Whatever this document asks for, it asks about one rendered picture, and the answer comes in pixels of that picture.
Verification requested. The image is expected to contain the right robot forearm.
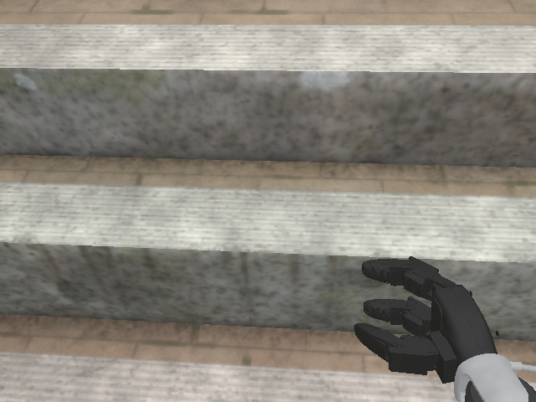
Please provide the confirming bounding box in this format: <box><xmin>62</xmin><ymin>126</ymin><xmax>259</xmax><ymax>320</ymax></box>
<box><xmin>454</xmin><ymin>353</ymin><xmax>536</xmax><ymax>402</ymax></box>

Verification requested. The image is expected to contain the right robot hand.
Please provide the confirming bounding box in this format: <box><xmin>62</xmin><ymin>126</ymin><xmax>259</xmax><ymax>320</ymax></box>
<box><xmin>354</xmin><ymin>256</ymin><xmax>499</xmax><ymax>384</ymax></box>

